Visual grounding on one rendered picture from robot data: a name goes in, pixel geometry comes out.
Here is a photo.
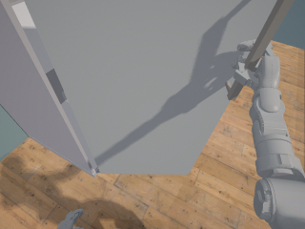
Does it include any robot left hand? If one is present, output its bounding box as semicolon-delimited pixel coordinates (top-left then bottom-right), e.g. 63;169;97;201
57;208;84;229

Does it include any robot right hand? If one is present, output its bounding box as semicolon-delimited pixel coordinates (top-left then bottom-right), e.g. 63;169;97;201
231;39;280;93

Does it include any fridge door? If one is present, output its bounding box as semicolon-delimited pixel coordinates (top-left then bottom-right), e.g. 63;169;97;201
24;0;277;175

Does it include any handle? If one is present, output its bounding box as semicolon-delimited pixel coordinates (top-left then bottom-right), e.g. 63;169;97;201
225;0;295;101

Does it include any right robot upper arm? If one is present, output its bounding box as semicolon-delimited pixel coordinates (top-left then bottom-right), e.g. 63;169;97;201
253;177;305;229

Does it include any right robot forearm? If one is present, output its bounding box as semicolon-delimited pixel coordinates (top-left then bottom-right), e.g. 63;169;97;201
249;88;305;182

